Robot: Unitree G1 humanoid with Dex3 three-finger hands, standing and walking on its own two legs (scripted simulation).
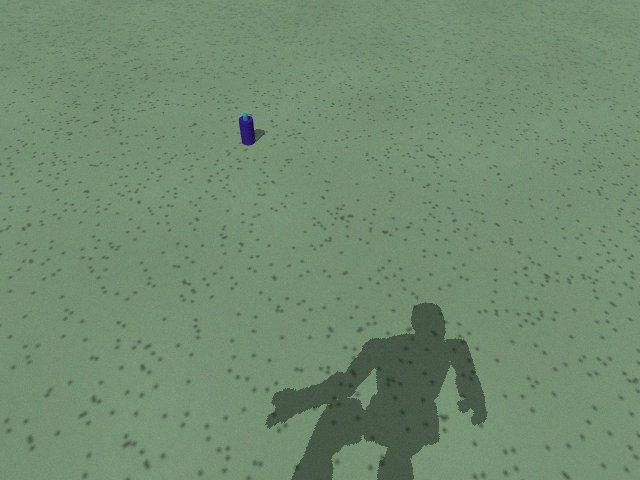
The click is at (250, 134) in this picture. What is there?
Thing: necked bottle
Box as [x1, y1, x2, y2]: [239, 113, 254, 144]
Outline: 243,113 243,115 239,118 242,142 244,144 252,144 254,142 252,118 248,116 246,113
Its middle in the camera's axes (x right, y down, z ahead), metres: -0.39 -0.58 +2.03
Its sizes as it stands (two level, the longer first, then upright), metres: 0.072 0.072 0.169
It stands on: the floor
